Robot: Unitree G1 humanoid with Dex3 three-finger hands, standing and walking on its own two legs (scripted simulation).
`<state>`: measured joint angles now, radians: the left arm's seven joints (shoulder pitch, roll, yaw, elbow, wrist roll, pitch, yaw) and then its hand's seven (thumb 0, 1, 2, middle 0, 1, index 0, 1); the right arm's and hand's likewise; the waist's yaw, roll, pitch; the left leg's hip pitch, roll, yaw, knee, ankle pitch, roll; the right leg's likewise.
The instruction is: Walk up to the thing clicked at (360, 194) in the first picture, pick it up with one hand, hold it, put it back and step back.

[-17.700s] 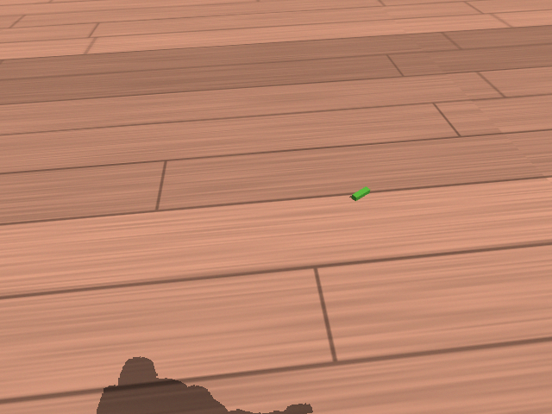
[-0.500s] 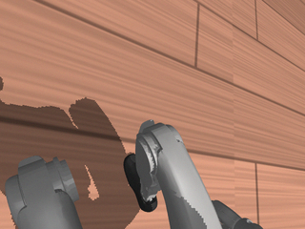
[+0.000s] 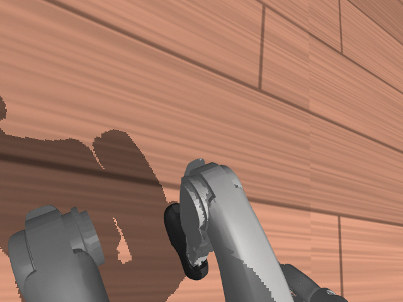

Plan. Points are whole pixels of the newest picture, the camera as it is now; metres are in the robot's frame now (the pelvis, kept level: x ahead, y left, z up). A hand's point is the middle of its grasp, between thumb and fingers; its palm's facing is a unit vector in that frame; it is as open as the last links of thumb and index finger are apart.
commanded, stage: settle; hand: left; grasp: from above
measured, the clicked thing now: out of the picture +0.44 +0.33 -0.29
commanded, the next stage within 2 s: lift in 1.04 s
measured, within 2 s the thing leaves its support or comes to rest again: leaves its support in 0.48 s
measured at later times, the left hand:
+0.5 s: hand out of the picture +0.42 +0.33 -0.24, palm faces -0.41 -0.17 -0.89, open 6.0 cm
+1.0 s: hand out of the picture +0.41 +0.33 -0.14, palm faces -0.46 -0.11 -0.88, open 6.0 cm
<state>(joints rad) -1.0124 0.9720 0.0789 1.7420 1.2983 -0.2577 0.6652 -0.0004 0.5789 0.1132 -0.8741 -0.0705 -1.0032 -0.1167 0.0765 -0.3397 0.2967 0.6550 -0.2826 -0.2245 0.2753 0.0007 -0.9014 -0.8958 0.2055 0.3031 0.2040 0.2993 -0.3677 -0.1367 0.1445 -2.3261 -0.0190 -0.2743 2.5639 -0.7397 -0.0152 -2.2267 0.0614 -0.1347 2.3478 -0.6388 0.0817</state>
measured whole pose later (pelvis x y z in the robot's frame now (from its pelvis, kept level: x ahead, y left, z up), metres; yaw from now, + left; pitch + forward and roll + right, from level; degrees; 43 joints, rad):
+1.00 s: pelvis +0.00 -0.01 +0.03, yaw +6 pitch +33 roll -9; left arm -0.93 0.73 0.05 1.42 1.26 -0.24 0.35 -0.01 0.54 0.00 -1.12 0.00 -1.15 0.00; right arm 0.14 -0.32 0.08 0.71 -0.14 -0.09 0.21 0.00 -0.91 -0.90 0.21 0.30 0.20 0.30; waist -0.24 0.00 -0.06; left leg -2.31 -0.03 -0.17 2.42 -0.69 -0.03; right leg -2.25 0.01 -0.06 2.30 -0.64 0.06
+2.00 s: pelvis +0.00 -0.01 +0.20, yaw +11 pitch +30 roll -5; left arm -0.50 0.57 -0.07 0.74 1.03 -0.09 0.06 -0.01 0.57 0.00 -1.06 -0.09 -1.11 -0.04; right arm 0.15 -0.26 -0.02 0.65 0.02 0.04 0.03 0.00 -0.91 -0.90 0.21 0.30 0.21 0.30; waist -0.09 0.04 -0.19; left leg -1.76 0.00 -0.09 1.87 -0.63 -0.01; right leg -1.72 -0.01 -0.01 1.79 -0.59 0.05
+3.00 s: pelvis +0.07 +0.00 +0.43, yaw +12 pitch +10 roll -1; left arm -0.32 0.40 -0.19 0.79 1.01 -0.03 0.08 -0.01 0.56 0.00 -1.07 -0.07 -1.11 -0.03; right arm 0.25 -0.24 -0.05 0.73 0.05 0.01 -0.05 0.01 -0.91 -0.90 0.21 0.30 0.21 0.30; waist -0.04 0.03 -0.08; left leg -0.61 0.03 0.00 0.82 -0.39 -0.01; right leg -0.62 -0.01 0.03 0.79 -0.35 0.03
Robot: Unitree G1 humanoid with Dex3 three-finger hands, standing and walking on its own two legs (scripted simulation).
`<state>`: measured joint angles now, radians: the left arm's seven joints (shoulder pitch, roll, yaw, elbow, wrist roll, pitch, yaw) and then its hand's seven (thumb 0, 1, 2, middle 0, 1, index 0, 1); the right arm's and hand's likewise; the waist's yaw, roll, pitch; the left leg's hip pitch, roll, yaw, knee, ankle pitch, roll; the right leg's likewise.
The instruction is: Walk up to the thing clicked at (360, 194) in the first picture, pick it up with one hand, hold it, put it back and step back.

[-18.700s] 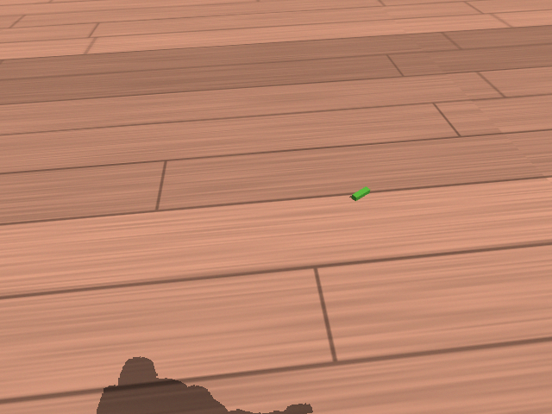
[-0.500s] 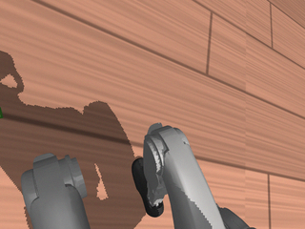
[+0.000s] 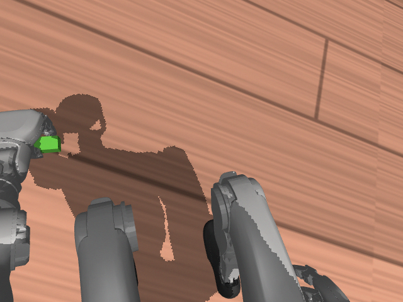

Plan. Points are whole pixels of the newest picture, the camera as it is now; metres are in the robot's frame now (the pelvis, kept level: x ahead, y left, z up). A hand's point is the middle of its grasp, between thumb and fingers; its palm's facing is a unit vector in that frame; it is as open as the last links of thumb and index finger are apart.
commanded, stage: settle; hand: left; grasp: from above
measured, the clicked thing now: (34, 145) +0.46 +0.30 -0.21
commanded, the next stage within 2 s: lift in 0.04 s
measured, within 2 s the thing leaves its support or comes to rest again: neither
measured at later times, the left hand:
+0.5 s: hand (5, 147) +0.43 +0.30 -0.10, palm faces -0.48 -0.06 -0.88, open 6.0 cm
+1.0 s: hand out of the picture +0.37 +0.30 +0.08, palm faces -0.44 -0.09 -0.90, open 6.0 cm
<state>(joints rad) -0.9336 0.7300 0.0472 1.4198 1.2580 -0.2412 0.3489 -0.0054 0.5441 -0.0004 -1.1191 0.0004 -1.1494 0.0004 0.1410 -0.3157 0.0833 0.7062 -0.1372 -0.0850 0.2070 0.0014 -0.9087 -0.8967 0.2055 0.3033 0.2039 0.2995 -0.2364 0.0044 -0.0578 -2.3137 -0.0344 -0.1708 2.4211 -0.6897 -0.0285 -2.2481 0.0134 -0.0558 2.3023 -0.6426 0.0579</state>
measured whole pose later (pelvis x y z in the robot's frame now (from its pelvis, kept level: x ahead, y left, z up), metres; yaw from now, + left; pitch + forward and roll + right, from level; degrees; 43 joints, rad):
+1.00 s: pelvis +0.00 +0.00 +0.17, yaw +5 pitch +30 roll -5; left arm -0.50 0.57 -0.07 0.74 1.03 -0.09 0.06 -0.01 0.57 0.00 -1.06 -0.09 -1.11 -0.04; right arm 0.15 -0.26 -0.02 0.65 0.02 0.04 0.03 0.00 -0.91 -0.90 0.21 0.30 0.21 0.30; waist -0.09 0.04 -0.19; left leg -1.76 0.00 -0.09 1.87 -0.63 -0.01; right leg -1.72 -0.01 -0.01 1.79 -0.59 0.05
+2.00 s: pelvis +0.07 +0.00 +0.41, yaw +6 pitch +10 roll -1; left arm -0.32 0.40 -0.19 0.79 1.01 -0.03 0.08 -0.01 0.56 0.00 -1.07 -0.07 -1.11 -0.03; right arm 0.25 -0.24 -0.05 0.73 0.05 0.01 -0.05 0.01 -0.91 -0.90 0.21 0.30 0.21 0.30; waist -0.04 0.03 -0.08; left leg -0.61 0.03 0.00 0.82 -0.39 -0.01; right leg -0.62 -0.01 0.03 0.79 -0.35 0.03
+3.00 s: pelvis +0.07 +0.00 +0.43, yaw +5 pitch +3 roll +0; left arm -0.23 0.41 -0.21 0.60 0.99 -0.04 -0.04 -0.01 0.55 0.00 -1.10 -0.04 -1.14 0.00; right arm 0.19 -0.25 -0.03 0.68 0.07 0.05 -0.07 0.01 -0.91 -0.90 0.21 0.30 0.20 0.30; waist 0.01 0.05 -0.03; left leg -0.34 0.02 0.02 0.58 -0.28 -0.01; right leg -0.37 -0.02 0.05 0.58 -0.26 0.03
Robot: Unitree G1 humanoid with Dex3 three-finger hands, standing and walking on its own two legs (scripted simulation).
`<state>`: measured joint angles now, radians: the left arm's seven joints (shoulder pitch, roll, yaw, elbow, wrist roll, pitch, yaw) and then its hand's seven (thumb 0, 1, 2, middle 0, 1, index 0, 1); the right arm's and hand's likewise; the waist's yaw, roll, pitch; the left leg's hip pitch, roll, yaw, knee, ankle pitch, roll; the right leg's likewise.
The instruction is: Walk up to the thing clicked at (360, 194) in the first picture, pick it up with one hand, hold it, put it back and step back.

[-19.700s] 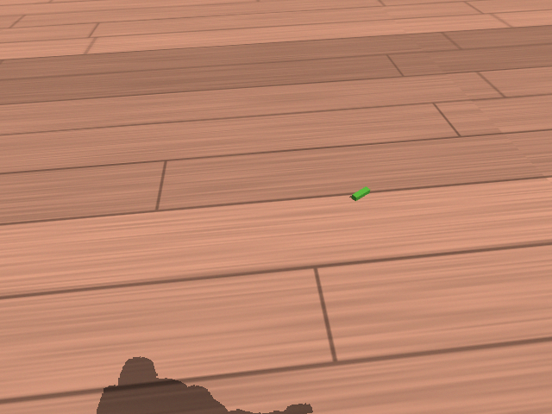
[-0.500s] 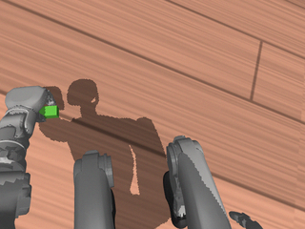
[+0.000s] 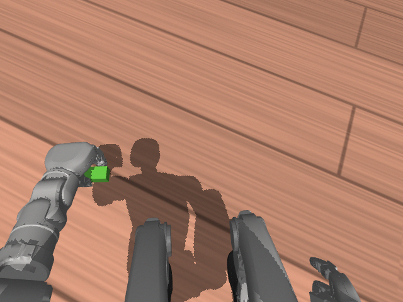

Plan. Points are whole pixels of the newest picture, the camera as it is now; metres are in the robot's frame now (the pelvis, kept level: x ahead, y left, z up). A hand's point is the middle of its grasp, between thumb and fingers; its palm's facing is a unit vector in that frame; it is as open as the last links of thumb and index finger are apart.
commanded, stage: lift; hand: left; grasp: from above
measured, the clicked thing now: (86, 174) +0.41 +0.27 -0.13
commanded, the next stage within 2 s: hold in 0.86 s
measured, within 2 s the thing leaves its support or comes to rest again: neither
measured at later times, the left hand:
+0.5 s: hand (53, 153) +0.37 +0.23 +0.09, palm faces -0.45 -0.06 -0.89, open 6.0 cm
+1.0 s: hand (35, 113) +0.39 +0.22 +0.16, palm faces -0.46 -0.07 -0.88, open 6.0 cm
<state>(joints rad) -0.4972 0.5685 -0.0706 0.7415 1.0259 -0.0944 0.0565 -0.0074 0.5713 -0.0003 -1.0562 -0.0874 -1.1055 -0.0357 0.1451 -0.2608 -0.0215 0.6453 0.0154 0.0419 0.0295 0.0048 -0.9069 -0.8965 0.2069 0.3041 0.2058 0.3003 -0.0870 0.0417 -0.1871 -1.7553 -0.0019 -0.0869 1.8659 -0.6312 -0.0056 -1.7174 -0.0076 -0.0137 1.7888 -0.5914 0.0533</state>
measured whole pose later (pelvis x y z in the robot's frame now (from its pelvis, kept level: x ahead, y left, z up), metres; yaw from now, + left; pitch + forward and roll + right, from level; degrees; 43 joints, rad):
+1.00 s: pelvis +0.08 -0.01 +0.23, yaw +1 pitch +10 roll -1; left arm -0.32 0.40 -0.19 0.79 1.01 -0.03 0.08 -0.01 0.56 0.00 -1.07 -0.07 -1.11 -0.03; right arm 0.25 -0.24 -0.05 0.73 0.05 0.01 -0.05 0.01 -0.91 -0.90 0.21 0.30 0.21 0.30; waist -0.04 0.03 -0.08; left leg -0.61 0.03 0.00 0.82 -0.39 -0.01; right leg -0.62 -0.01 0.03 0.79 -0.35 0.03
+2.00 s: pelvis +0.07 -0.01 +0.26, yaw +0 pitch +3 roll +0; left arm -0.23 0.41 -0.21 0.60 0.99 -0.04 -0.04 -0.01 0.55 0.00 -1.10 -0.04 -1.14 0.00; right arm 0.19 -0.25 -0.03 0.68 0.07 0.05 -0.07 0.01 -0.91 -0.90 0.21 0.30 0.20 0.30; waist 0.01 0.05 -0.03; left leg -0.34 0.02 0.02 0.58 -0.28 -0.01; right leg -0.37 -0.02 0.05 0.58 -0.26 0.03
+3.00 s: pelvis +0.08 -0.01 +0.27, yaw +0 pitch +1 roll +0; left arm -0.22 0.41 -0.21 0.58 0.99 -0.04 -0.07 -0.01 0.55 0.00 -1.11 -0.02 -1.14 0.00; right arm 0.18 -0.25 -0.03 0.68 0.08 0.08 -0.08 0.01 -0.91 -0.90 0.21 0.30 0.20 0.30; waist 0.01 0.05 -0.02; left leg -0.26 0.02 0.02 0.49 -0.25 -0.01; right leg -0.29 -0.02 0.05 0.50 -0.23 0.02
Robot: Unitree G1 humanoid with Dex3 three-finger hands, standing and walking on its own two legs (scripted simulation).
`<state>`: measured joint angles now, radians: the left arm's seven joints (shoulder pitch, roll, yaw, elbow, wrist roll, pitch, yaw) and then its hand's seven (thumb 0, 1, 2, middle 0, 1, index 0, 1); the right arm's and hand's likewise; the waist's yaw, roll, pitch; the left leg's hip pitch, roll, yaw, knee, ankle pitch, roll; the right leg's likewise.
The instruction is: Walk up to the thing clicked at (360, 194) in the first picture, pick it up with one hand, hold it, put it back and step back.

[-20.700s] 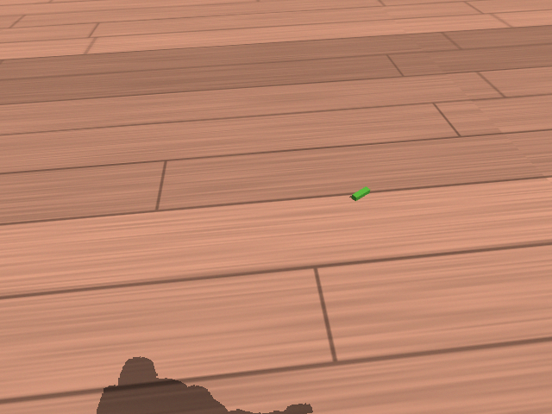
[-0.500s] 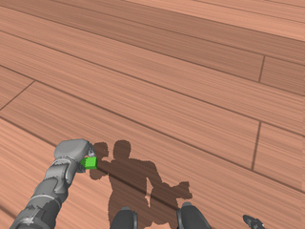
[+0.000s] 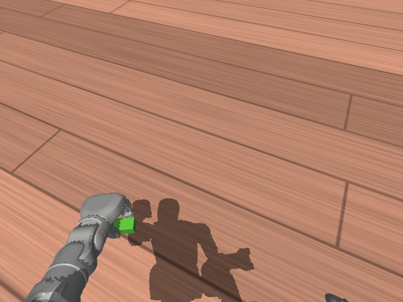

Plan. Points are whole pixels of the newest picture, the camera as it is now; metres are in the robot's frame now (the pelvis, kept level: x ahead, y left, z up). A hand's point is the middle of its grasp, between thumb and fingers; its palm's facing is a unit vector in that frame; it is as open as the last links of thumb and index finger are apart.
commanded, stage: hold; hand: left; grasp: from above
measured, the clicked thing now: (114, 226) +0.33 +0.23 -0.11
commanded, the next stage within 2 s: crouch in 1.86 s
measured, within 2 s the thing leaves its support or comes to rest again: neither
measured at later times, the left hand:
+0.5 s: hand (105, 219) +0.31 +0.22 -0.03, palm faces -0.45 -0.04 -0.89, open 6.0 cm
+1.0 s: hand (103, 226) +0.29 +0.21 -0.01, palm faces -0.45 -0.04 -0.89, open 6.0 cm
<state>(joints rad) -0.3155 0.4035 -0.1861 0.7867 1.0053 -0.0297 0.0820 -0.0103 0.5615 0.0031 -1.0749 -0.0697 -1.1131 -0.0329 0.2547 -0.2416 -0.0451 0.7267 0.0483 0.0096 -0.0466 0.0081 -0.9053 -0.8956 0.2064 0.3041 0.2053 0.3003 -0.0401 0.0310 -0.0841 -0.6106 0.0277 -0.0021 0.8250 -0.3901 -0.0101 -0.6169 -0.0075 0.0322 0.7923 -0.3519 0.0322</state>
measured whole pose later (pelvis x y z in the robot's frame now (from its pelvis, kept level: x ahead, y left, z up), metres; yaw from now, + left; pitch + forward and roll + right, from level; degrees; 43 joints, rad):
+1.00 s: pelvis +0.00 +0.00 +0.03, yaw -1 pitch +3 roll +0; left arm -0.23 0.41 -0.21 0.60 0.99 -0.04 -0.04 -0.01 0.55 0.00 -1.10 -0.04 -1.14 0.00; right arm 0.19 -0.25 -0.03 0.68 0.07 0.05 -0.07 0.01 -0.91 -0.90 0.21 0.30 0.20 0.30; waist 0.01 0.05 -0.03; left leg -0.34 0.02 0.02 0.58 -0.28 -0.01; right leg -0.37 -0.02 0.05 0.58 -0.26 0.03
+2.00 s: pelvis +0.00 -0.01 +0.03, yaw -1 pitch +1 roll +0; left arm -0.22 0.41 -0.21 0.58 0.99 -0.04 -0.07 -0.01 0.55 0.00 -1.11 -0.02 -1.14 0.00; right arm 0.18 -0.25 -0.03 0.68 0.08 0.08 -0.08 0.01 -0.91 -0.90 0.21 0.30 0.20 0.30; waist 0.01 0.05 -0.02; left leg -0.26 0.02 0.02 0.49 -0.25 -0.01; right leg -0.29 -0.02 0.05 0.50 -0.23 0.02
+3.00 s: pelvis -0.06 +0.01 -0.25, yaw -1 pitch +36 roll -4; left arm -0.74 0.48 -0.04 1.22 1.22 -0.14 0.35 -0.01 0.57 0.01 -1.04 -0.12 -1.09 -0.05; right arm 0.20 -0.23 -0.05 0.75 -0.06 -0.04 0.02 0.01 -0.90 -0.89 0.21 0.30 0.21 0.30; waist -0.15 0.04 -0.21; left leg -1.87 -0.01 -0.06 1.89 -0.66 0.00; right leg -1.84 -0.01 0.01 1.83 -0.62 0.05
